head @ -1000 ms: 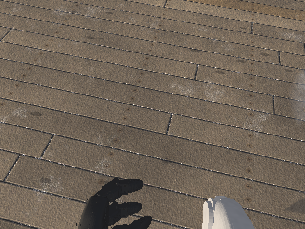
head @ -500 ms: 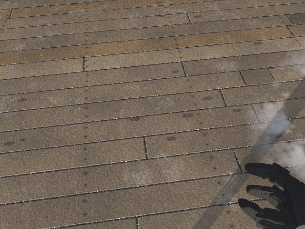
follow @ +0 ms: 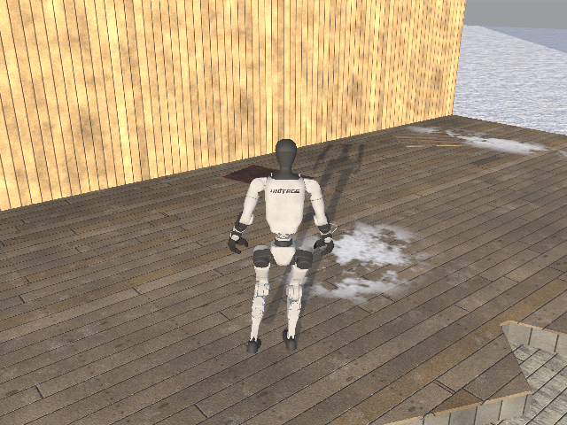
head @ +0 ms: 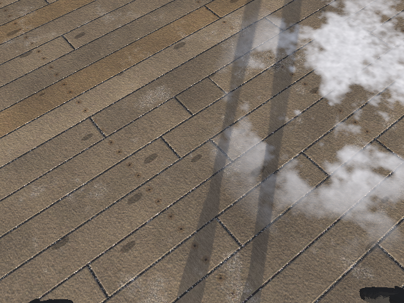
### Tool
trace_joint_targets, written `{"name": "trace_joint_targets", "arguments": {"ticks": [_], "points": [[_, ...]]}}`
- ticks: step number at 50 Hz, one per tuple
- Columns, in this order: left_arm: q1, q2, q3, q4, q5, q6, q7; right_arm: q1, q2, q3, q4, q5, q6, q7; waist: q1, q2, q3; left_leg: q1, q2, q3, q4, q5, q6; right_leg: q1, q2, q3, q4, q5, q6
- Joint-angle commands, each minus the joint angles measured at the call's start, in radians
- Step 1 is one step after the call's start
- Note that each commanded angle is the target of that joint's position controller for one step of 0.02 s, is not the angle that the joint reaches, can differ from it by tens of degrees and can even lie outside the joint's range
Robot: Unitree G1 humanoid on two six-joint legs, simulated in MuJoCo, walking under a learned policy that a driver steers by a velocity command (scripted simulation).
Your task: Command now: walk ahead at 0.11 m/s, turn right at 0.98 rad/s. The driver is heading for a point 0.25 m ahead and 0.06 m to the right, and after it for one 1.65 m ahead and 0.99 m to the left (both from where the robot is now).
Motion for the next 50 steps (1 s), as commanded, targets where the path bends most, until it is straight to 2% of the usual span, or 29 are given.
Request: {"name": "trace_joint_targets", "arguments": {"ticks": [1, 4, 6, 9, 11, 12, 13, 14, 15, 16, 17, 18, 19, 20, 22, 25, 28, 30, 31, 32, 33, 34, 35, 36, 38, 41, 43, 47, 50], "points": [[-0.037, 0.17, 0.061, -0.091, 0.002, -0.005, 0.032, 0.09, -0.13, -0.045, -0.035, -0.009, 0.006, -0.011, -0.052, -0.019, -0.288, -0.022, 0.002, -0.027, -0.149, 0.034, -0.021, 0.227, -0.246, 0.392, -0.172, 0.339, -0.175], [-0.03, 0.174, 0.063, -0.08, -0.005, 0.019, 0.061, 0.076, -0.087, -0.036, -0.026, 0.0, 0.018, -0.011, -0.047, -0.014, -0.332, 0.001, -0.016, -0.017, -0.251, 0.131, -0.051, 0.212, -0.236, 0.371, -0.145, 0.316, -0.145], [-0.042, 0.127, 0.044, -0.075, 0.004, 0.028, 0.069, 0.087, -0.075, -0.03, -0.013, 0.007, 0.031, -0.009, -0.031, -0.055, -0.342, 0.058, 0.014, 0.011, -0.287, 0.211, -0.06, 0.163, -0.227, 0.318, -0.13, 0.247, -0.118], [-0.02, 0.058, 0.013, -0.042, 0.022, 0.027, 0.055, 0.048, -0.052, -0.017, -0.04, 0.004, 0.035, -0.008, 0.001, -0.123, -0.305, 0.156, 0.05, 0.041, -0.348, 0.245, -0.048, 0.103, -0.238, 0.302, -0.142, 0.089, -0.103], [-0.019, 0.001, -0.013, -0.014, 0.035, 0.018, 0.039, 0.041, -0.037, -0.009, -0.045, 0.005, 0.026, 0.005, 0.006, -0.14, -0.272, 0.237, 0.067, 0.051, -0.482, 0.246, -0.02, 0.097, -0.253, 0.289, -0.131, 0.0, -0.087], [-0.024, 0.01, -0.013, -0.004, 0.037, 0.013, 0.032, 0.05, -0.034, -0.011, -0.045, 0.008, 0.019, 0.014, -0.005, -0.145, -0.247, 0.293, 0.051, 0.075, -0.591, 0.293, 0.0, 0.089, -0.247, 0.268, -0.115, -0.031, -0.071], [0.008, 0.028, -0.007, 0.013, 0.034, 0.006, 0.03, 0.034, -0.052, -0.018, -0.059, 0.004, 0.015, 0.019, 0.003, -0.143, -0.209, 0.304, 0.036, 0.078, -0.685, 0.339, 0.025, 0.103, -0.224, 0.254, -0.097, -0.069, -0.042], [0.059, 0.045, 0.0, 0.027, 0.037, -0.002, 0.034, 0.006, -0.111, -0.03, -0.087, -0.006, 0.013, 0.021, 0.028, -0.074, -0.172, 0.281, 0.085, -0.017, -0.747, 0.503, 0.064, 0.117, -0.176, 0.221, -0.029, -0.139, 0.007], [0.137, 0.061, 0.01, 0.035, 0.043, -0.004, 0.042, -0.01, -0.196, -0.052, -0.102, -0.009, 0.019, 0.016, 0.088, 0.096, -0.159, 0.263, 0.18, -0.154, -0.792, 0.586, 0.134, 0.106, -0.08, 0.107, 0.081, -0.289, 0.064], [0.073, 0.073, 0.018, 0.017, 0.042, -0.004, 0.051, 0.015, -0.2, -0.06, -0.093, -0.001, 0.026, 0.013, 0.058, 0.219, -0.129, 0.194, 0.258, -0.317, -0.888, 0.449, 0.237, 0.096, -0.041, 0.001, 0.163, -0.309, 0.118], [-0.021, 0.084, 0.026, -0.009, 0.028, -0.005, 0.061, 0.06, -0.178, -0.06, -0.085, 0.004, 0.033, 0.011, 0.012, 0.237, -0.111, 0.19, 0.278, -0.428, -0.923, 0.378, 0.276, 0.065, -0.049, -0.009, 0.203, -0.331, 0.131], [-0.093, 0.08, 0.031, -0.026, 0.017, -0.001, 0.064, 0.118, -0.185, -0.067, -0.075, 0.008, 0.038, 0.004, -0.038, 0.23, -0.123, 0.246, 0.29, -0.478, -0.935, 0.373, 0.299, 0.001, -0.036, 0.004, 0.315, -0.416, 0.137], [-0.109, 0.073, 0.036, -0.026, 0.013, 0.006, 0.062, 0.159, -0.198, -0.075, -0.074, 0.009, 0.037, -0.002, -0.063, 0.2, -0.143, 0.301, 0.294, -0.505, -0.939, 0.385, 0.313, -0.064, -0.028, 0.037, 0.456, -0.498, 0.148], [-0.086, 0.058, 0.037, -0.019, 0.01, 0.009, 0.058, 0.146, -0.202, -0.082, -0.079, 0.015, 0.037, -0.01, -0.047, 0.158, -0.166, 0.34, 0.279, -0.487, -0.919, 0.394, 0.301, -0.096, -0.041, 0.067, 0.537, -0.49, 0.154], [-0.083, 0.016, 0.028, -0.005, 0.006, 0.006, 0.056, 0.097, -0.169, -0.085, -0.094, 0.035, 0.051, -0.021, -0.022, 0.11, -0.193, 0.363, 0.192, -0.386, -0.892, 0.402, 0.23, -0.087, -0.057, 0.057, 0.46, -0.42, 0.16], [-0.115, -0.024, 0.019, 0.005, -0.006, -0.011, 0.05, 0.114, -0.15, -0.095, -0.097, 0.037, 0.087, -0.03, -0.038, 0.149, -0.242, 0.406, 0.128, -0.379, -0.874, 0.383, 0.198, -0.011, -0.027, 0.025, 0.252, -0.369, 0.172], [-0.082, 0.0, 0.027, 0.034, -0.02, -0.024, 0.038, 0.123, -0.168, -0.111, -0.106, 0.037, 0.099, -0.029, -0.037, 0.206, -0.259, 0.39, 0.124, -0.448, -0.893, 0.325, 0.206, 0.105, -0.013, 0.036, 0.065, -0.336, 0.156], [-0.02, 0.03, 0.04, 0.064, -0.023, -0.031, 0.034, 0.103, -0.174, -0.117, -0.115, 0.052, 0.099, -0.027, -0.008, 0.222, -0.259, 0.349, 0.109, -0.485, -0.9, 0.264, 0.192, 0.213, -0.025, 0.042, -0.101, -0.253, 0.136], [0.028, 0.047, 0.05, 0.088, -0.023, -0.031, 0.036, 0.089, -0.167, -0.115, -0.119, 0.062, 0.098, -0.027, 0.017, 0.21, -0.262, 0.281, 0.077, -0.464, -0.883, 0.195, 0.161, 0.324, -0.057, 0.032, -0.221, -0.155, 0.116], [0.048, 0.09, 0.063, 0.099, -0.015, -0.028, 0.041, 0.121, -0.132, -0.106, -0.116, 0.062, 0.099, -0.028, 0.004, 0.14, -0.284, 0.154, 0.018, -0.406, -0.792, 0.012, 0.114, 0.477, -0.182, 0.111, -0.255, -0.121, 0.072], [0.002, 0.172, 0.073, 0.079, 0.022, -0.019, 0.044, 0.157, -0.085, -0.096, -0.128, 0.058, 0.096, -0.026, -0.043, -0.164, -0.258, -0.07, -0.128, -0.184, -0.534, -0.121, 0.059, 0.53, -0.418, 0.368, -0.277, -0.064, -0.056], [-0.06, 0.154, 0.07, 0.06, 0.073, -0.029, 0.037, 0.152, -0.169, -0.122, -0.138, 0.045, 0.079, -0.021, -0.048, -0.232, -0.197, -0.143, -0.073, -0.125, -0.316, -0.141, 0.013, 0.384, -0.549, 0.456, -0.297, 0.06, -0.142], [-0.13, 0.091, 0.052, 0.037, 0.064, -0.036, 0.045, 0.165, -0.23, -0.14, -0.114, 0.038, 0.079, -0.017, -0.071, -0.154, -0.172, -0.118, -0.025, -0.089, -0.184, -0.072, -0.008, 0.344, -0.512, 0.348, -0.283, 0.099, -0.134], [-0.17, 0.047, 0.039, 0.03, 0.045, -0.037, 0.055, 0.191, -0.222, -0.142, -0.087, 0.035, 0.087, -0.016, -0.08, -0.101, -0.162, -0.106, -0.021, -0.07, -0.126, 0.002, -0.019, 0.328, -0.428, 0.234, -0.261, 0.084, -0.089], [-0.169, 0.034, 0.028, 0.034, 0.016, -0.03, 0.072, 0.214, -0.158, -0.123, -0.079, 0.032, 0.103, -0.012, -0.067, -0.106, -0.143, -0.161, 0.0, -0.033, 0.01, 0.082, -0.041, 0.351, -0.373, 0.111, -0.23, 0.173, -0.069], [-0.069, 0.059, 0.03, 0.055, 0.027, -0.015, 0.083, 0.104, -0.118, -0.095, -0.141, 0.048, 0.099, 0.001, 0.005, -0.116, -0.13, -0.239, 0.063, 0.063, -0.054, 0.14, -0.078, 0.434, -0.372, 0.02, -0.23, 0.29, -0.103], [-0.018, 0.088, 0.038, 0.07, 0.03, -0.003, 0.082, 0.061, -0.1, -0.082, -0.171, 0.045, 0.097, 0.01, 0.037, -0.124, -0.148, -0.248, 0.092, 0.084, -0.124, 0.13, -0.095, 0.502, -0.406, 0.008, -0.228, 0.33, -0.124], [-0.024, 0.139, 0.057, 0.079, 0.019, 0.006, 0.065, 0.041, -0.08, -0.069, -0.199, 0.038, 0.1, 0.028, 0.039, -0.13, -0.164, -0.15, 0.121, 0.13, -0.272, 0.125, -0.079, 0.494, -0.443, -0.078, -0.225, 0.35, -0.122], [-0.048, 0.159, 0.068, 0.087, 0.002, -0.001, 0.046, 0.049, -0.084, -0.073, -0.198, 0.039, 0.114, 0.036, 0.021, -0.147, -0.17, -0.025, 0.104, 0.186, -0.398, 0.134, -0.041, 0.448, -0.45, -0.16, -0.193, 0.372, -0.09]]}}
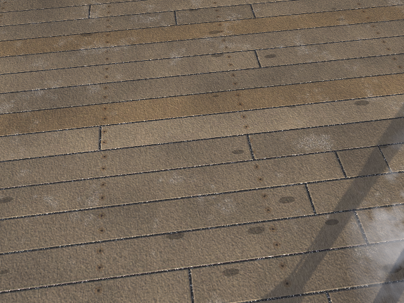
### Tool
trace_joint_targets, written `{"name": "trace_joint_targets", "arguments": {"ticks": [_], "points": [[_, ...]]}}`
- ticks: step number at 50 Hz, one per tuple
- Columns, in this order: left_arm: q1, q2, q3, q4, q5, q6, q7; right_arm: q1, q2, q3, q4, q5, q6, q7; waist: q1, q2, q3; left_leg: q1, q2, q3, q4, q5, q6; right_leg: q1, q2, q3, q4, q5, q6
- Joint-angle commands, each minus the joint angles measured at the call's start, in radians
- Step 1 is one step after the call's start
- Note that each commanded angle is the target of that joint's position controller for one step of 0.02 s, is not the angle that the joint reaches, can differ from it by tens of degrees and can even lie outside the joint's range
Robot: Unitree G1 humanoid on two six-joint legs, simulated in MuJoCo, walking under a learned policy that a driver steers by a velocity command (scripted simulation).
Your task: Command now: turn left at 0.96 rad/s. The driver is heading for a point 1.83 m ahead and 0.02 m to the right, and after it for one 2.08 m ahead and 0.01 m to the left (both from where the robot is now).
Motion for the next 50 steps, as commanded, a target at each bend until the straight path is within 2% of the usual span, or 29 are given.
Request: {"name": "trace_joint_targets", "arguments": {"ticks": [1, 4, 5, 6, 7, 8, 9, 10, 11, 13, 17, 22, 24, 26, 27, 28, 29, 31, 32, 34, 35, 37, 39, 41, 42, 43, 44, 46, 50], "points": [[-0.015, 0.216, 0.07, -0.048, -0.022, -0.02, -0.016, -0.049, -0.08, -0.023, -0.096, 0.001, 0.0, 0.009, 0.016, -0.176, -0.104, 0.026, -0.024, 0.073, -0.126, -0.004, 0.039, 0.123, -0.267, 0.091, -0.032, 0.588, -0.173], [-0.028, 0.206, 0.073, -0.031, -0.052, -0.032, -0.029, 0.013, -0.098, -0.044, -0.082, 0.004, 0.018, 0.018, -0.042, -0.167, -0.136, 0.206, -0.067, 0.1, -0.349, 0.058, 0.114, 0.094, -0.267, 0.024, 0.126, 0.599, -0.097], [0.006, 0.175, 0.066, -0.009, -0.052, -0.036, -0.034, 0.112, -0.142, -0.068, -0.049, -0.001, 0.015, 0.003, -0.089, -0.091, -0.179, 0.395, -0.103, 0.072, -0.459, 0.198, 0.165, -0.004, -0.213, -0.023, 0.292, 0.567, -0.037], [0.01, 0.138, 0.054, -0.038, -0.015, -0.043, -0.036, 0.208, -0.275, -0.108, -0.044, 0.003, 0.007, -0.019, -0.115, 0.136, -0.2, 0.656, 0.067, -0.221, -0.492, 0.67, 0.26, -0.324, -0.111, -0.051, 0.584, 0.078, 0.054], [-0.014, 0.083, 0.029, -0.115, 0.027, -0.054, -0.033, 0.134, -0.366, -0.11, -0.088, -0.034, -0.016, -0.019, -0.051, 0.333, -0.325, 0.741, 0.295, -0.63, -0.483, 0.738, 0.502, -0.597, 0.032, 0.107, 0.84, -0.415, 0.106], [-0.085, 0.154, 0.045, -0.099, 0.02, -0.052, -0.026, 0.126, -0.27, -0.09, -0.092, -0.035, -0.045, -0.002, -0.124, 0.147, -0.345, 0.679, 0.281, -0.568, -0.536, 0.603, 0.498, -0.612, 0.01, 0.258, 0.898, -0.382, 0.093], [-0.121, 0.158, 0.045, -0.112, -0.004, -0.052, -0.019, 0.099, -0.239, -0.074, -0.074, -0.027, -0.061, -0.005, -0.094, 0.119, -0.256, 0.593, 0.221, -0.482, -0.556, 0.479, 0.439, -0.609, 0.003, 0.275, 0.875, -0.29, 0.065], [-0.099, 0.157, 0.048, -0.096, 0.0, -0.05, -0.006, 0.042, -0.215, -0.069, -0.072, -0.007, -0.063, -0.013, -0.052, 0.049, -0.187, 0.517, 0.154, -0.418, -0.562, 0.376, 0.377, -0.604, -0.015, 0.281, 0.801, -0.2, 0.058], [-0.084, 0.175, 0.053, -0.09, 0.012, -0.045, 0.005, -0.015, -0.195, -0.059, -0.082, 0.004, -0.057, -0.023, -0.024, 0.062, -0.158, 0.448, 0.123, -0.381, -0.565, 0.36, 0.346, -0.573, -0.017, 0.284, 0.738, -0.134, 0.06], [-0.041, 0.163, 0.052, -0.071, 0.017, -0.042, 0.003, -0.051, -0.198, -0.056, -0.097, -0.012, -0.051, -0.038, 0.005, 0.085, -0.174, 0.36, 0.075, -0.354, -0.558, 0.427, 0.337, -0.478, 0.024, 0.277, 0.709, -0.058, 0.077], [0.012, 0.123, 0.028, -0.026, -0.002, -0.032, -0.001, -0.034, -0.16, -0.036, -0.072, -0.021, -0.051, -0.052, -0.013, 0.09, -0.226, 0.367, 0.065, -0.291, -0.512, 0.492, 0.326, -0.409, 0.021, 0.25, 0.569, 0.005, 0.11], [0.0, 0.086, 0.002, -0.026, -0.013, -0.022, -0.02, -0.033, -0.059, 0.02, -0.009, -0.058, -0.065, -0.031, -0.043, 0.131, -0.183, 0.258, 0.075, -0.252, -0.532, 0.336, 0.319, -0.198, -0.031, 0.227, 0.381, 0.022, 0.086], [-0.011, 0.122, 0.009, -0.044, -0.022, -0.022, -0.026, -0.043, -0.095, 0.015, 0.009, -0.059, -0.071, -0.02, -0.041, 0.138, -0.12, 0.233, 0.085, -0.257, -0.527, 0.265, 0.321, -0.167, -0.01, 0.198, 0.313, -0.013, 0.057], [-0.004, 0.154, 0.017, -0.06, -0.024, -0.027, -0.03, -0.034, -0.138, 0.002, 0.023, -0.04, -0.068, -0.027, -0.025, 0.112, -0.08, 0.27, 0.079, -0.256, -0.484, 0.271, 0.3, -0.165, 0.017, 0.179, 0.172, 0.062, 0.023], [-0.004, 0.176, 0.022, -0.071, -0.02, -0.029, -0.03, 0.001, -0.147, -0.005, 0.034, -0.032, -0.068, -0.033, -0.032, 0.07, -0.075, 0.298, 0.056, -0.245, -0.446, 0.243, 0.267, -0.163, 0.004, 0.216, 0.119, 0.208, 0.002], [-0.003, 0.231, 0.034, -0.085, -0.015, -0.031, -0.027, 0.037, -0.142, -0.009, 0.029, -0.043, -0.073, -0.042, -0.066, -0.035, -0.085, 0.286, -0.011, -0.191, -0.358, 0.169, 0.222, -0.144, -0.054, 0.318, 0.13, 0.472, -0.034], [0.016, 0.258, 0.047, -0.075, -0.029, -0.031, -0.027, 0.033, -0.116, -0.006, 0.012, -0.056, -0.076, -0.049, -0.083, -0.173, -0.099, 0.246, -0.124, -0.065, -0.263, 0.101, 0.156, -0.145, -0.111, 0.448, 0.084, 0.497, -0.116], [0.121, 0.233, 0.049, -0.062, -0.015, -0.033, -0.022, -0.101, -0.081, -0.005, -0.032, -0.042, -0.073, -0.06, 0.012, -0.299, -0.104, 0.051, -0.227, -0.037, -0.022, -0.214, 0.089, -0.027, -0.248, 0.74, -0.05, 0.496, -0.276], [0.162, 0.228, 0.05, -0.056, -0.005, -0.041, -0.019, -0.123, -0.07, -0.005, -0.042, -0.034, -0.07, -0.059, 0.04, -0.288, -0.127, -0.03, -0.221, -0.095, 0.137, -0.363, 0.083, 0.043, -0.269, 0.784, -0.067, 0.508, -0.301], [0.093, 0.224, 0.058, -0.071, -0.025, -0.042, -0.004, -0.098, -0.055, -0.006, -0.034, -0.025, -0.068, -0.05, -0.005, -0.178, -0.145, -0.059, -0.173, -0.143, 0.15, -0.282, 0.079, 0.066, -0.204, 0.68, -0.021, 0.508, -0.226], [0.082, 0.208, 0.06, -0.07, -0.05, -0.03, 0.007, -0.081, -0.052, -0.006, -0.032, -0.023, -0.076, -0.041, -0.02, -0.154, -0.191, -0.03, -0.152, -0.132, 0.013, -0.221, 0.082, 0.074, -0.158, 0.65, -0.044, 0.214, -0.183], [0.089, 0.212, 0.063, -0.08, -0.057, -0.002, 0.016, -0.105, -0.024, -0.002, -0.036, -0.006, -0.102, -0.009, -0.004, -0.204, -0.166, 0.092, -0.183, -0.07, -0.166, -0.182, 0.082, -0.041, -0.113, 0.68, -0.128, -0.268, -0.175], [0.025, 0.217, 0.062, -0.111, -0.049, 0.006, 0.015, -0.03, -0.036, -0.014, -0.01, 0.012, -0.126, 0.011, -0.06, -0.252, -0.136, 0.306, -0.196, -0.057, -0.341, -0.138, 0.098, -0.214, -0.078, 0.679, -0.161, -0.321, -0.159], [-0.059, 0.166, 0.047, -0.157, -0.051, 0.005, 0.017, 0.156, -0.087, -0.042, 0.072, 0.011, -0.14, 0.0, -0.155, -0.188, -0.12, 0.628, -0.136, -0.04, -0.591, 0.099, 0.122, -0.448, 0.009, 0.596, -0.052, -0.309, -0.066], [-0.016, 0.087, 0.028, -0.152, -0.049, -0.001, 0.01, 0.231, -0.129, -0.058, 0.095, 0.007, -0.142, -0.012, -0.155, -0.007, -0.161, 0.799, 0.04, -0.221, -0.603, -0.018, 0.141, -0.607, 0.094, 0.46, 0.262, -0.302, -0.013], [0.008, 0.041, 0.013, -0.189, -0.051, -0.019, 0.002, 0.201, -0.181, -0.054, 0.064, -0.035, -0.147, -0.013, -0.114, 0.126, -0.14, 0.758, 0.275, -0.594, -0.686, -0.329, 0.228, -0.788, 0.119, 0.438, 0.496, -0.241, -0.007], [0.001, 0.084, 0.015, -0.225, -0.068, -0.038, -0.008, 0.122, -0.198, -0.056, 0.042, -0.058, -0.164, -0.012, -0.064, 0.19, -0.078, 0.649, 0.355, -0.74, -0.748, -0.532, 0.301, -0.87, 0.008, 0.422, 0.648, -0.166, -0.009], [0.027, 0.156, 0.036, -0.174, -0.049, -0.041, -0.023, 0.074, -0.109, -0.028, 0.039, -0.021, -0.177, -0.025, -0.051, 0.102, -0.002, 0.617, 0.251, -0.504, -0.748, -0.383, 0.249, -0.899, -0.033, 0.378, 0.76, -0.011, 0.007], [0.023, 0.114, 0.02, -0.151, -0.054, -0.052, -0.048, 0.187, -0.101, -0.015, 0.095, -0.04, -0.192, -0.031, -0.084, 0.062, 0.012, 0.572, 0.142, -0.169, -0.746, -0.038, 0.18, -0.865, -0.063, 0.313, 0.913, 0.186, 0.007]]}}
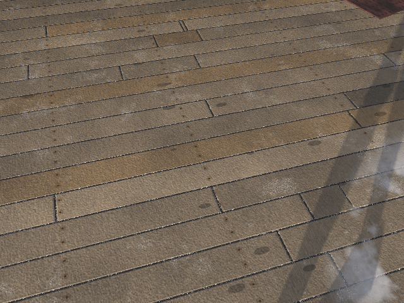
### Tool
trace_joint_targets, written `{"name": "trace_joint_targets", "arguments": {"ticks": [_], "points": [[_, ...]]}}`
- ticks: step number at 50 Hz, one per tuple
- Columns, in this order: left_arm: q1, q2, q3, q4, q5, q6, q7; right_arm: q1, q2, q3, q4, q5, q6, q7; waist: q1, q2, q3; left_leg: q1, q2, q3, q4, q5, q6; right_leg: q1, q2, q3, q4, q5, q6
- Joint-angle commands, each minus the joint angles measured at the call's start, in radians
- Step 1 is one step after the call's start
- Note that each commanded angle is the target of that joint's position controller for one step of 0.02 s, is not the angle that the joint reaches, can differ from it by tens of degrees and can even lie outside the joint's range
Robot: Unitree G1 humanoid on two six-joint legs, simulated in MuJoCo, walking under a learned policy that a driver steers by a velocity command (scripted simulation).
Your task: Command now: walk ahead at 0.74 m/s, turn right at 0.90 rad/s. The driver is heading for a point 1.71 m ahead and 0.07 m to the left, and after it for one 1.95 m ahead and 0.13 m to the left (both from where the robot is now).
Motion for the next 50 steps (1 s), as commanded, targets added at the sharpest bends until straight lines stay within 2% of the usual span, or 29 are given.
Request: {"name": "trace_joint_targets", "arguments": {"ticks": [1, 6, 10, 13, 14, 15, 16, 17, 18, 19, 20, 21, 22, 23, 25, 27, 30, 32, 34, 37, 39, 40, 41, 42, 43, 44, 45, 47, 50], "points": [[-0.067, 0.054, 0.008, -0.074, -0.008, -0.02, -0.017, 0.01, -0.095, -0.01, -0.037, -0.013, -0.029, -0.003, -0.008, 0.122, 0.14, 0.115, 0.255, -0.183, -0.205, -0.001, 0.034, -0.318, -0.074, 0.024, 0.121, 0.129, 0.002], [-0.182, 0.035, -0.007, -0.106, -0.013, -0.021, -0.04, 0.068, -0.083, 0.005, 0.019, -0.028, -0.022, -0.002, -0.035, 0.112, 0.235, 0.099, 0.246, 0.002, -0.248, 0.16, 0.024, -0.318, -0.076, -0.045, -0.028, 0.224, 0.01], [-0.303, -0.017, -0.036, -0.14, -0.014, -0.037, -0.083, 0.118, -0.119, 0.005, 0.064, -0.017, -0.004, -0.012, -0.06, 0.074, 0.282, 0.187, 0.268, 0.117, -0.235, 0.429, -0.006, -0.265, -0.065, -0.176, -0.256, 0.196, -0.045], [-0.282, -0.004, -0.031, -0.147, -0.009, -0.039, -0.092, 0.126, -0.194, -0.004, 0.081, -0.008, 0.013, -0.029, 0.023, 0.167, 0.178, 0.191, 0.29, 0.187, -0.068, 1.316, 0.0, 0.059, 0.069, -0.309, -0.365, 0.074, -0.119], [-0.19, 0.019, -0.016, -0.138, -0.004, -0.034, -0.086, 0.131, -0.219, -0.005, 0.093, 0.0, 0.016, -0.03, 0.1, 0.209, 0.12, 0.188, 0.331, 0.17, 0.045, 1.503, 0.034, 0.203, 0.107, -0.293, -0.383, 0.009, -0.154], [-0.021, 0.088, 0.02, -0.102, -0.004, -0.026, -0.073, 0.122, -0.232, -0.004, 0.1, 0.004, 0.017, -0.024, 0.204, 0.221, 0.029, 0.139, 0.354, 0.141, 0.218, 1.538, 0.07, 0.436, 0.128, -0.25, -0.437, -0.027, -0.201], [0.213, 0.16, 0.061, -0.041, -0.002, -0.017, -0.049, 0.059, -0.227, 0.003, 0.095, 0.018, 0.015, -0.019, 0.346, 0.176, -0.038, -0.019, 0.31, 0.145, 0.491, 1.4, 0.062, 0.758, 0.105, -0.165, -0.647, 0.109, -0.25], [0.288, 0.238, 0.069, 0.005, 0.011, -0.007, -0.02, 0.064, -0.096, 0.038, 0.058, -0.013, -0.009, -0.018, 0.272, -0.143, -0.15, -0.37, 0.107, 0.132, 0.975, 0.131, 0.027, 1.15, -0.115, 0.146, -0.57, 0.377, -0.261], [0.247, 0.207, 0.042, -0.031, 0.064, -0.026, -0.016, 0.252, -0.08, 0.057, 0.057, 0.056, -0.048, 0.004, 0.19, -0.203, -0.469, -0.551, -0.021, -0.208, 1.251, -0.233, 0.02, 1.313, -0.418, 0.695, -0.741, 0.189, -0.456], [0.246, 0.107, 0.023, -0.025, 0.088, -0.039, -0.023, 0.049, -0.201, 0.016, 0.044, 0.101, -0.056, 0.002, 0.268, 0.022, -0.411, -0.502, 0.008, -0.304, 1.251, -0.152, 0.026, 1.129, -0.369, 0.559, -0.817, 0.265, -0.382], [0.189, 0.121, 0.021, 0.019, 0.077, -0.058, -0.03, -0.015, -0.146, 0.023, -0.014, 0.113, -0.041, -0.003, 0.183, 0.044, -0.16, -0.538, 0.048, -0.241, 1.158, -0.122, 0.005, 0.911, -0.347, 0.367, -0.848, 0.42, -0.336], [0.107, 0.084, 0.012, 0.034, 0.056, -0.077, -0.032, -0.029, -0.105, 0.028, -0.001, 0.08, -0.021, -0.015, 0.121, 0.119, -0.067, -0.519, 0.123, -0.224, 1.048, -0.087, -0.009, 0.759, -0.303, 0.24, -0.853, 0.481, -0.289], [0.04, 0.048, 0.005, 0.038, 0.053, -0.085, -0.032, -0.021, -0.098, 0.02, 0.023, 0.06, 0.003, -0.018, 0.088, 0.082, 0.027, -0.461, 0.138, -0.198, 0.99, -0.049, -0.016, 0.62, -0.244, 0.112, -0.889, 0.528, -0.253], [0.018, 0.035, 0.003, 0.042, 0.063, -0.095, -0.033, 0.066, -0.082, 0.018, 0.049, 0.055, 0.031, -0.013, 0.043, -0.004, 0.028, -0.363, 0.154, -0.202, 0.976, -0.019, -0.036, 0.519, -0.246, 0.04, -0.916, 0.615, -0.244], [-0.039, 0.004, -0.002, 0.057, 0.058, -0.116, -0.033, 0.1, -0.054, 0.013, 0.077, 0.051, 0.065, -0.01, 0.014, -0.019, 0.064, -0.344, 0.153, -0.175, 0.893, 0.01, -0.066, 0.44, -0.207, -0.072, -0.966, 0.671, -0.215], [-0.094, 0.023, 0.003, 0.062, 0.055, -0.119, -0.016, 0.034, -0.044, 0.011, 0.039, 0.04, 0.074, -0.012, 0.001, -0.03, 0.097, -0.416, 0.14, -0.136, 0.796, 0.098, -0.077, 0.432, -0.168, -0.176, -0.996, 0.709, -0.183], [-0.131, 0.046, 0.007, 0.064, 0.051, -0.096, 0.02, -0.058, -0.026, 0.02, -0.01, 0.024, 0.065, 0.009, 0.024, -0.045, 0.082, -0.407, 0.124, -0.059, 0.523, 0.317, -0.081, 0.479, -0.106, -0.307, -0.984, 0.649, -0.148], [-0.101, 0.074, 0.013, 0.076, 0.042, -0.076, 0.039, -0.121, -0.02, 0.024, -0.038, 0.018, 0.063, 0.033, 0.064, -0.022, 0.053, -0.413, 0.107, -0.025, 0.393, 0.42, -0.073, 0.576, -0.134, -0.32, -0.946, 0.659, -0.148], [-0.094, 0.095, 0.019, 0.085, 0.03, -0.052, 0.044, -0.131, -0.041, 0.016, -0.062, 0.019, 0.072, 0.057, 0.069, -0.035, 0.035, -0.425, 0.101, -0.007, 0.334, 0.403, -0.053, 0.666, -0.18, -0.322, -0.887, 0.683, -0.148], [-0.142, 0.116, 0.03, 0.066, 0.006, -0.016, 0.048, -0.065, -0.108, -0.016, -0.08, 0.02, 0.092, 0.073, 0.02, -0.06, 0.01, -0.359, 0.046, 0.04, 0.317, 0.245, 0.004, 0.703, -0.217, -0.324, -0.718, 0.837, -0.123], [-0.17, 0.101, 0.027, 0.053, -0.006, 0.0, 0.043, 0.107, -0.166, -0.052, -0.057, 0.025, 0.093, 0.055, -0.071, -0.017, -0.059, -0.142, -0.027, 0.044, 0.201, 0.253, 0.081, 0.637, -0.178, -0.334, -0.404, 0.803, -0.073], [-0.144, 0.063, 0.015, 0.04, 0.008, -0.007, 0.03, 0.133, -0.233, -0.075, -0.067, 0.025, 0.088, 0.029, -0.075, 0.149, -0.053, 0.009, 0.034, -0.122, 0.121, 0.686, 0.138, 0.464, -0.074, -0.317, -0.157, 0.344, -0.007], [-0.036, -0.021, -0.006, 0.011, 0.057, -0.016, 0.011, 0.045, -0.308, -0.08, -0.117, -0.004, 0.08, 0.018, 0.068, 0.382, -0.104, 0.211, 0.251, -0.604, 0.135, 1.039, 0.367, 0.107, 0.173, -0.232, 0.216, -0.487, 0.077], [0.002, 0.059, -0.006, 0.018, 0.053, -0.029, -0.002, 0.004, -0.284, -0.068, -0.169, -0.03, 0.057, 0.037, 0.041, 0.258, -0.324, 0.274, 0.355, -0.874, -0.01, 0.686, 0.448, 0.058, 0.177, 0.059, 0.324, -0.469, 0.066], [-0.081, 0.108, 0.004, 0.006, 0.031, -0.034, -0.005, -0.06, -0.242, -0.063, -0.194, -0.01, 0.048, 0.042, 0.034, 0.142, -0.247, 0.213, 0.331, -0.807, -0.054, 0.441, 0.394, 0.034, 0.131, 0.088, 0.291, -0.396, 0.034], [-0.135, 0.102, 0.005, -0.001, 0.041, -0.031, 0.004, -0.105, -0.192, -0.051, -0.195, 0.023, 0.05, 0.037, 0.058, 0.022, -0.124, 0.1, 0.278, -0.721, -0.069, 0.296, 0.325, 0.015, 0.097, 0.078, 0.2, -0.321, 0.022], [-0.17, 0.096, 0.005, 0.001, 0.058, -0.023, 0.015, -0.135, -0.152, -0.038, -0.204, 0.041, 0.058, 0.026, 0.071, -0.043, -0.075, 0.007, 0.24, -0.652, -0.084, 0.228, 0.275, 0.039, 0.068, 0.075, 0.106, -0.27, 0.016], [-0.182, 0.087, 0.007, 0.002, 0.052, -0.008, 0.014, -0.168, -0.146, -0.04, -0.221, 0.029, 0.075, 0.004, 0.094, 0.031, -0.039, -0.099, 0.161, -0.568, -0.081, 0.293, 0.233, 0.136, 0.067, 0.07, -0.061, -0.236, 0.03], [-0.179, 0.037, -0.002, 0.033, 0.044, -0.004, 0.017, -0.139, -0.18, -0.056, -0.224, 0.022, 0.101, -0.021, 0.075, 0.057, -0.075, -0.082, 0.114, -0.522, -0.041, 0.415, 0.203, 0.171, 0.108, 0.046, -0.244, -0.19, 0.073]]}}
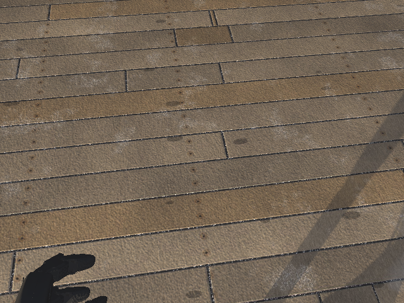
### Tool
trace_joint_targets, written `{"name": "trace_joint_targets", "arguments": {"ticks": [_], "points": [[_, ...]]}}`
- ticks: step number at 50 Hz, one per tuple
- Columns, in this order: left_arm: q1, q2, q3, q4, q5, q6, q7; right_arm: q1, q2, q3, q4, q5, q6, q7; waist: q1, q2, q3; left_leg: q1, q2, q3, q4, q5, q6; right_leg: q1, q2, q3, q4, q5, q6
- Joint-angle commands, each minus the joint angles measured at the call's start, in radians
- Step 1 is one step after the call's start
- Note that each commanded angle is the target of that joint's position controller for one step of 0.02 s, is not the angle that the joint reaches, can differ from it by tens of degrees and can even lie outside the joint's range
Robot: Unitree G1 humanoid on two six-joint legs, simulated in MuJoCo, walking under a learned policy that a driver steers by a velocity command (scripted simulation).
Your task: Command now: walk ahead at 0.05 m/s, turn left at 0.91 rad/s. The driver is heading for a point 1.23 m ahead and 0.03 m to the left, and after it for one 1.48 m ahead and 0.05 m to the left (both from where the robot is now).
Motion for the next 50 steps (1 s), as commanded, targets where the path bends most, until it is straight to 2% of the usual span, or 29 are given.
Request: {"name": "trace_joint_targets", "arguments": {"ticks": [1, 5, 9, 11, 13, 14, 15, 16, 17, 18, 19, 21, 24, 26, 27, 29, 31, 32, 33, 34, 35, 36, 37, 38, 39, 40, 42, 45, 50], "points": [[0.065, 0.08, 0.032, -0.016, -0.007, 0.004, 0.009, -0.033, -0.173, -0.054, -0.1, 0.001, 0.007, -0.031, 0.057, 0.036, -0.246, 0.214, 0.23, -0.365, -0.117, 0.141, 0.128, -0.007, 0.027, -0.004, -0.143, 0.057, 0.037], [0.047, 0.091, 0.041, -0.005, -0.013, 0.011, 0.016, -0.063, -0.168, -0.054, -0.114, 0.003, 0.032, -0.043, 0.036, 0.125, -0.224, 0.164, 0.189, -0.399, -0.12, -0.101, 0.079, 0.025, 0.036, 0.009, -0.251, 0.146, 0.045], [0.03, 0.107, 0.051, -0.003, -0.016, -0.015, 0.009, -0.08, -0.165, -0.053, -0.126, -0.003, 0.044, -0.033, 0.013, 0.185, -0.213, 0.18, 0.179, -0.469, -0.085, -0.116, 0.065, 0.085, 0.043, 0.019, -0.388, 0.139, 0.026], [0.054, 0.126, 0.06, 0.007, -0.018, -0.029, 0.0, -0.096, -0.166, -0.053, -0.137, 0.0, 0.047, -0.027, 0.018, 0.201, -0.216, 0.191, 0.176, -0.518, -0.055, -0.071, 0.056, 0.146, 0.042, 0.021, -0.492, 0.137, 0.009], [0.116, 0.146, 0.075, 0.03, -0.019, -0.037, -0.005, -0.128, -0.162, -0.048, -0.147, 0.012, 0.049, -0.023, 0.054, 0.19, -0.215, 0.163, 0.142, -0.534, -0.003, -0.106, 0.026, 0.261, 0.018, 0.004, -0.676, 0.248, -0.011], [0.128, 0.174, 0.084, 0.035, -0.014, -0.034, -0.003, -0.09, -0.129, -0.037, -0.142, 0.016, 0.05, -0.02, 0.041, 0.096, -0.241, 0.095, 0.084, -0.473, 0.1, -0.327, -0.012, 0.378, -0.09, 0.062, -0.754, 0.311, -0.052], [0.089, 0.242, 0.09, 0.01, 0.004, -0.02, 0.005, -0.02, -0.081, -0.022, -0.141, 0.011, 0.049, -0.014, -0.016, -0.143, -0.249, -0.067, -0.038, -0.29, 0.312, -0.552, -0.061, 0.478, -0.304, 0.273, -0.772, 0.376, -0.161], [0.089, 0.23, 0.089, 0.003, 0.041, -0.017, 0.005, -0.028, -0.163, -0.045, -0.158, 0.011, 0.037, -0.008, -0.013, -0.259, -0.195, -0.175, -0.042, -0.171, 0.545, -0.56, -0.109, 0.373, -0.414, 0.421, -0.813, 0.406, -0.276], [0.053, 0.184, 0.079, -0.016, 0.034, -0.019, 0.013, -0.027, -0.229, -0.062, -0.142, 0.006, 0.033, -0.003, -0.014, -0.204, -0.165, -0.197, 0.038, -0.133, 0.659, -0.485, -0.141, 0.337, -0.414, 0.365, -0.808, 0.363, -0.291], [0.02, 0.143, 0.067, -0.027, 0.017, -0.012, 0.026, -0.019, -0.234, -0.066, -0.117, 0.008, 0.037, -0.001, -0.009, -0.146, -0.14, -0.205, 0.07, -0.109, 0.702, -0.403, -0.153, 0.324, -0.34, 0.242, -0.793, 0.276, -0.251], [0.026, 0.131, 0.059, -0.03, 0.003, -0.004, 0.037, -0.013, -0.2, -0.057, -0.097, 0.0, 0.045, -0.005, 0.005, -0.107, -0.134, -0.214, 0.076, -0.089, 0.768, -0.35, -0.165, 0.329, -0.284, 0.176, -0.776, 0.255, -0.227], [0.089, 0.139, 0.048, -0.01, -0.003, 0.008, 0.042, -0.034, -0.135, -0.027, -0.105, -0.006, 0.044, -0.006, 0.041, -0.06, -0.116, -0.22, 0.076, -0.04, 0.823, -0.345, -0.181, 0.327, -0.269, 0.132, -0.773, 0.394, -0.257], [0.164, 0.138, 0.038, 0.021, 0.003, 0.013, 0.023, -0.086, -0.067, 0.007, -0.116, -0.012, 0.026, -0.021, 0.081, -0.098, -0.151, -0.177, 0.082, -0.041, 0.643, -0.391, -0.191, 0.411, -0.245, 0.106, -0.748, 0.493, -0.277], [0.122, 0.115, 0.024, 0.024, -0.007, 0.012, 0.003, -0.074, -0.011, 0.031, -0.097, -0.031, 0.022, -0.02, 0.058, -0.15, -0.175, -0.019, 0.135, 0.019, 0.38, -0.411, -0.198, 0.377, -0.204, 0.072, -0.746, 0.444, -0.245], [0.138, 0.151, 0.035, 0.029, -0.016, 0.017, -0.005, -0.092, -0.016, 0.029, -0.095, -0.029, 0.019, -0.021, 0.075, -0.193, -0.156, 0.025, 0.119, 0.06, 0.291, -0.426, -0.205, 0.357, -0.193, 0.089, -0.746, 0.439, -0.243], [0.189, 0.228, 0.059, 0.037, -0.027, 0.025, -0.009, -0.089, -0.073, 0.007, -0.077, -0.01, 0.017, -0.028, 0.09, -0.213, -0.148, 0.059, 0.079, 0.072, 0.164, -0.359, -0.203, 0.381, -0.217, 0.168, -0.719, 0.48, -0.254], [0.179, 0.234, 0.064, 0.034, -0.049, 0.025, -0.008, -0.035, -0.079, 0.0, -0.048, -0.003, 0.011, -0.032, 0.05, -0.198, -0.158, 0.15, 0.063, 0.057, -0.059, -0.22, -0.161, 0.381, -0.213, 0.23, -0.69, 0.532, -0.235], [0.177, 0.217, 0.061, 0.032, -0.06, 0.022, -0.004, -0.006, -0.096, -0.006, -0.036, -0.003, 0.008, -0.035, 0.036, -0.183, -0.182, 0.255, 0.094, 0.033, -0.131, -0.139, -0.129, 0.326, -0.197, 0.237, -0.671, 0.512, -0.2], [0.176, 0.179, 0.052, 0.025, -0.057, 0.013, -0.002, 0.037, -0.133, -0.016, -0.03, -0.013, 0.009, -0.042, 0.026, -0.127, -0.232, 0.402, 0.192, -0.012, -0.101, -0.045, -0.09, 0.213, -0.165, 0.203, -0.613, 0.413, -0.149], [0.178, 0.114, 0.039, -0.002, -0.049, 0.0, -0.006, 0.023, -0.216, -0.038, -0.019, -0.039, 0.022, -0.047, 0.056, 0.14, -0.219, 0.446, 0.363, -0.156, -0.054, 0.141, 0.018, 0.015, -0.049, 0.026, -0.466, 0.199, -0.076], [0.182, 0.134, 0.044, 0.002, -0.047, -0.006, -0.008, -0.019, -0.176, -0.034, -0.031, -0.06, 0.024, -0.041, 0.033, 0.259, -0.217, 0.398, 0.502, -0.251, -0.093, 0.286, 0.132, -0.052, -0.007, -0.096, -0.29, -0.111, -0.029], [0.187, 0.186, 0.067, 0.009, -0.044, -0.001, -0.009, -0.051, -0.114, -0.013, -0.055, -0.069, 0.016, -0.04, 0.026, 0.209, -0.197, 0.365, 0.539, -0.249, -0.107, 0.395, 0.176, -0.08, -0.039, -0.093, -0.062, -0.197, 0.003], [0.221, 0.187, 0.078, 0.028, -0.048, 0.017, -0.005, -0.104, -0.077, 0.0, -0.065, -0.062, 0.008, -0.042, 0.057, 0.163, -0.184, 0.343, 0.5, -0.175, -0.1, 0.403, 0.15, -0.088, -0.054, -0.086, 0.048, -0.175, 0.019], [0.255, 0.168, 0.078, 0.04, -0.044, 0.039, 0.002, -0.156, -0.066, 0.002, -0.067, -0.04, -0.001, -0.043, 0.081, 0.148, -0.154, 0.332, 0.453, -0.096, -0.091, 0.38, 0.112, -0.109, -0.074, -0.086, 0.078, -0.111, 0.039], [0.236, 0.148, 0.07, 0.029, -0.039, 0.052, -0.001, -0.124, -0.071, -0.002, -0.052, -0.021, -0.012, -0.044, 0.057, 0.148, -0.153, 0.365, 0.441, -0.07, -0.138, 0.165, 0.091, -0.163, -0.11, -0.098, 0.073, -0.018, 0.047], [0.194, 0.132, 0.061, 0.005, -0.04, 0.054, -0.011, -0.071, -0.083, -0.008, -0.033, -0.013, -0.02, -0.044, 0.02, 0.152, -0.136, 0.383, 0.432, -0.075, -0.2, -0.119, 0.089, -0.205, -0.134, -0.115, 0.062, 0.046, 0.048], [0.13, 0.125, 0.053, -0.043, -0.048, 0.045, -0.029, -0.021, -0.105, -0.016, -0.014, -0.011, -0.036, -0.043, -0.02, 0.165, -0.102, 0.421, 0.445, -0.108, -0.28, -0.408, 0.081, -0.275, -0.143, -0.139, 0.012, 0.092, 0.041], [0.087, 0.111, 0.045, -0.086, -0.045, 0.024, -0.048, 0.014, -0.135, -0.029, 0.006, -0.016, -0.062, -0.032, -0.038, 0.122, -0.083, 0.475, 0.476, -0.066, -0.314, -0.425, 0.066, -0.295, -0.162, -0.14, -0.101, 0.121, 0.009], [0.059, 0.091, 0.027, -0.13, -0.048, 0.014, -0.063, 0.023, -0.177, -0.05, 0.037, -0.007, -0.085, -0.004, -0.025, 0.11, -0.017, 0.445, 0.502, 0.076, -0.345, -0.381, 0.044, -0.265, -0.196, -0.162, -0.188, 0.132, -0.041]]}}
Velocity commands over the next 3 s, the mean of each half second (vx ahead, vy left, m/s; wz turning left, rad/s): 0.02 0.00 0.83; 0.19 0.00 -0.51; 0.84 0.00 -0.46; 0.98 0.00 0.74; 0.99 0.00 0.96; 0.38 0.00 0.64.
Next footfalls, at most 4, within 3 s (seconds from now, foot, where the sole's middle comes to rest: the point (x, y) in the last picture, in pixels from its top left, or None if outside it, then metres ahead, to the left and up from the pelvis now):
0.28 right None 0.18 -0.16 -0.77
0.66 left None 0.03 0.05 -0.77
1.16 right None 0.30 -0.27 -0.77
1.64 left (258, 190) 0.78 -0.24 -0.77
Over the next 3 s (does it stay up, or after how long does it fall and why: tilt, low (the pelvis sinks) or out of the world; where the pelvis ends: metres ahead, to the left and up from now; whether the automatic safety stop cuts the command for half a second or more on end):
stays up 1.47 0.01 -0.02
